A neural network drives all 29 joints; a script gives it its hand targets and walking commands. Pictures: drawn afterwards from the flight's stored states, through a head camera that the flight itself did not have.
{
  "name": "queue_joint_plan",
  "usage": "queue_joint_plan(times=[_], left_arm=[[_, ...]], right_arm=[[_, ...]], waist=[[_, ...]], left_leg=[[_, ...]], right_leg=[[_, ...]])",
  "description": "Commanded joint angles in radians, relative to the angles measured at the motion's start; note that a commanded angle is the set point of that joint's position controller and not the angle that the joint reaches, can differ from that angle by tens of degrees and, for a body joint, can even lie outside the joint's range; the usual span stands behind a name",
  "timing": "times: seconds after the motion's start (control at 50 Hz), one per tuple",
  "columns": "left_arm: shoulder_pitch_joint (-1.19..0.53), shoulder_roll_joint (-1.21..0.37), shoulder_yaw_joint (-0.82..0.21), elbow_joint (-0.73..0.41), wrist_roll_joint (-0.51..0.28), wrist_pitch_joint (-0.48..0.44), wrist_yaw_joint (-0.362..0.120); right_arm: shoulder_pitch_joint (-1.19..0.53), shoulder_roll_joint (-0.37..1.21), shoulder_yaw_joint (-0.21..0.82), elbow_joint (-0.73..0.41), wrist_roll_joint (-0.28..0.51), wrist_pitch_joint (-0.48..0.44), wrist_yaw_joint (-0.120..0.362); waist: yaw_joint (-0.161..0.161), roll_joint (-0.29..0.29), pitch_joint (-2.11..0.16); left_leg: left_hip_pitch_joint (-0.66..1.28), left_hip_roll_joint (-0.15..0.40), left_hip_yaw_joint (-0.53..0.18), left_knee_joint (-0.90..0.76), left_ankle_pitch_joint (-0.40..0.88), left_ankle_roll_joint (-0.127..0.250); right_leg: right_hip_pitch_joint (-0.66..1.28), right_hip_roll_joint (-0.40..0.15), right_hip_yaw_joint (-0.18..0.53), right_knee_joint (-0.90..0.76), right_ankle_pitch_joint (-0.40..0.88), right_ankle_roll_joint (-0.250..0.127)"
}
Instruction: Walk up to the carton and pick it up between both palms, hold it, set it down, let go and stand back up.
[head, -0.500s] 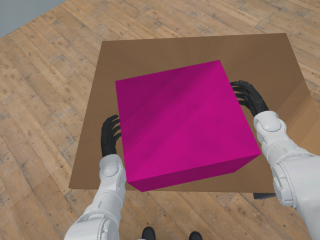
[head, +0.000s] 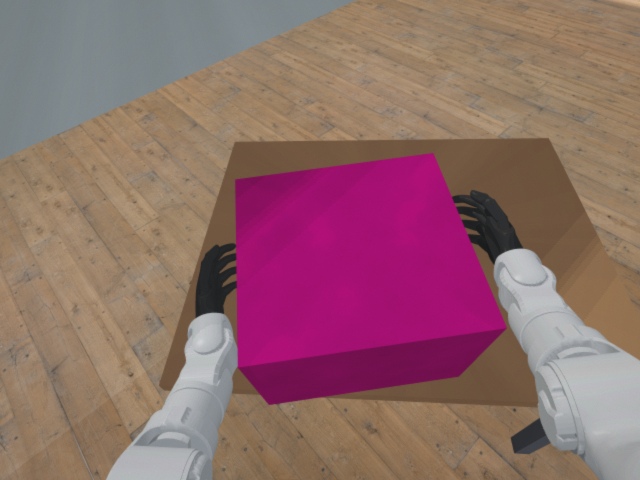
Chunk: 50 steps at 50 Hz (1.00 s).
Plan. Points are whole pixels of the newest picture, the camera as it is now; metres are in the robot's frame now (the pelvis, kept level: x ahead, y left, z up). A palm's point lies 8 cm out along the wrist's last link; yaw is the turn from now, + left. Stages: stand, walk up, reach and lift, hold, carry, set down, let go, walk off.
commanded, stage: reach and lift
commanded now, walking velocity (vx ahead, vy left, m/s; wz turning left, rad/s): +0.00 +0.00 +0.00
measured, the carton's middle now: (350, 280) +0.41 +0.00 -0.04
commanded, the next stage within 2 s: none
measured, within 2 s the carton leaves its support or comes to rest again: neither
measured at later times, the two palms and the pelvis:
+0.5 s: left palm (200, 268) +0.37 +0.20 +0.06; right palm (501, 224) +0.41 -0.19 +0.09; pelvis +0.03 +0.01 +0.01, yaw +0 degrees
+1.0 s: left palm (214, 254) +0.36 +0.17 +0.10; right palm (558, 240) +0.36 -0.23 +0.12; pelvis +0.02 +0.02 +0.01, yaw -2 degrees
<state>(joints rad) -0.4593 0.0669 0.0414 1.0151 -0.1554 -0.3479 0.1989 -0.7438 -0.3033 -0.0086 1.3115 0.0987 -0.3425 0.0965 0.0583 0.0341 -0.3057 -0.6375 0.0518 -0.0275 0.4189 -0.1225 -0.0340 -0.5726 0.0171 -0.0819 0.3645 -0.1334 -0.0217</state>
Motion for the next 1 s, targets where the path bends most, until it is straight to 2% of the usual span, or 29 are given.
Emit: queue_joint_plan(times=[0.0, 0.1, 0.18, 0.28, 0.38, 0.42, 0.46, 0.5, 0.56, 0.62, 0.68, 0.78, 0.86, 0.92, 0.98], left_arm=[[-0.73, -0.597, -0.306, -0.239, 0.078, 0.026, -0.127], [-0.746, -0.566, -0.248, -0.207, 0.087, 0.101, -0.129], [-0.794, -0.562, -0.242, -0.279, 0.084, 0.134, -0.131], [-0.772, -0.601, -0.279, -0.408, 0.089, 0.15, -0.144], [-0.666, -0.655, -0.375, -0.587, 0.08, 0.18, -0.165], [-0.632, -0.662, -0.415, -0.671, 0.075, 0.21, -0.171], [-0.606, -0.66, -0.446, -0.743, 0.068, 0.257, -0.179], [-0.579, -0.654, -0.462, -0.798, 0.067, 0.316, -0.189], [-0.542, -0.66, -0.492, -0.862, 0.058, 0.409, -0.206], [-0.499, -0.665, -0.487, -0.881, 0.074, 0.496, -0.225], [-0.471, -0.66, -0.444, -0.874, 0.114, 0.564, -0.241], [-0.463, -0.644, -0.369, -0.883, 0.179, 0.629, -0.251], [-0.501, -0.625, -0.354, -0.953, 0.18, 0.625, -0.242], [-0.542, -0.605, -0.362, -0.99, 0.159, 0.608, -0.239], [-0.563, -0.571, -0.338, -0.956, 0.152, 0.606, -0.253]], right_arm=[[-0.61, 0.548, 0.118, -0.253, -0.008, -0.006, 0.151], [-0.646, 0.541, 0.112, -0.243, 0.023, 0.052, 0.167], [-0.644, 0.575, 0.107, -0.265, 0.042, 0.081, 0.159], [-0.6, 0.663, 0.164, -0.415, 0.083, 0.108, 0.119], [-0.531, 0.751, 0.328, -0.741, 0.157, 0.155, 0.067], [-0.488, 0.766, 0.387, -0.857, 0.183, 0.19, 0.046], [-0.441, 0.758, 0.412, -0.936, 0.197, 0.236, 0.025], [-0.398, 0.73, 0.407, -0.976, 0.2, 0.285, 0.009], [-0.355, 0.673, 0.364, -0.995, 0.191, 0.349, -0.002], [-0.333, 0.618, 0.306, -0.986, 0.171, 0.399, 0.003], [-0.335, 0.583, 0.263, -0.951, 0.156, 0.432, 0.023], [-0.383, 0.605, 0.258, -0.93, 0.144, 0.442, 0.066], [-0.446, 0.677, 0.32, -1.028, 0.148, 0.42, 0.072], [-0.476, 0.738, 0.368, -1.099, 0.153, 0.412, 0.061], [-0.492, 0.776, 0.384, -1.124, 0.135, 0.423, 0.046]], waist=[[-0.014, -0.105, -0.336], [0.029, -0.094, -0.267], [0.021, -0.066, -0.3], [-0.016, -0.043, -0.428], [-0.045, -0.058, -0.558], [-0.063, -0.069, -0.558], [-0.093, -0.078, -0.512], [-0.125, -0.08, -0.424], [-0.173, -0.061, -0.296], [-0.198, -0.025, -0.176], [-0.189, 0.011, -0.085], [-0.115, 0.035, -0.085], [-0.071, -0.003, -0.209], [-0.06, -0.047, -0.27], [-0.055, -0.103, -0.242]], left_leg=[[0.343, -0.056, 0.048, -0.031, -0.004, 0.019], [0.323, -0.057, 0.063, -0.048, -0.061, 0.027], [0.338, -0.059, 0.058, -0.044, -0.014, 0.023], [0.388, -0.078, 0.035, -0.004, 0.203, 0.008], [0.436, -0.1, 0.003, 0.026, 0.442, -0.009], [0.457, -0.107, -0.008, 0.025, 0.486, -0.015], [0.489, -0.109, -0.019, 0.015, 0.492, -0.02], [0.535, -0.105, -0.031, -0.002, 0.48, -0.023], [0.615, -0.09, -0.052, -0.022, 0.475, -0.038], [0.654, -0.081, -0.062, -0.044, 0.448, -0.054], [0.65, -0.078, -0.055, -0.072, 0.374, -0.061], [0.638, -0.083, -0.026, -0.098, 0.271, -0.046], [0.626, -0.097, -0.007, -0.087, 0.255, -0.01], [0.584, -0.107, 0.003, -0.085, 0.203, 0.021], [0.522, -0.115, 0.018, -0.106, 0.092, 0.054]], right_leg=[[0.123, 0.027, 0.014, -0.048, -0.083, 0.041], [0.147, 0.014, 0.044, -0.055, -0.176, 0.035], [0.2, 0.007, 0.056, -0.056, -0.112, 0.038], [0.353, 0.008, 0.064, -0.041, 0.181, 0.049], [0.541, 0.025, 0.069, -0.01, 0.542, 0.062], [0.583, 0.032, 0.07, -0.009, 0.616, 0.062], [0.59, 0.036, 0.067, -0.02, 0.62, 0.06], [0.559, 0.04, 0.059, -0.045, 0.559, 0.054], [0.485, 0.049, 0.043, -0.079, 0.442, 0.042], [0.431, 0.054, 0.038, -0.106, 0.338, 0.03], [0.414, 0.053, 0.042, -0.119, 0.251, 0.02], [0.43, 0.043, 0.049, -0.12, 0.171, 0.015], [0.478, 0.032, 0.054, -0.099, 0.219, 0.028], [0.507, 0.022, 0.06, -0.081, 0.243, 0.044], [0.516, 0.006, 0.07, -0.081, 0.205, 0.063]])
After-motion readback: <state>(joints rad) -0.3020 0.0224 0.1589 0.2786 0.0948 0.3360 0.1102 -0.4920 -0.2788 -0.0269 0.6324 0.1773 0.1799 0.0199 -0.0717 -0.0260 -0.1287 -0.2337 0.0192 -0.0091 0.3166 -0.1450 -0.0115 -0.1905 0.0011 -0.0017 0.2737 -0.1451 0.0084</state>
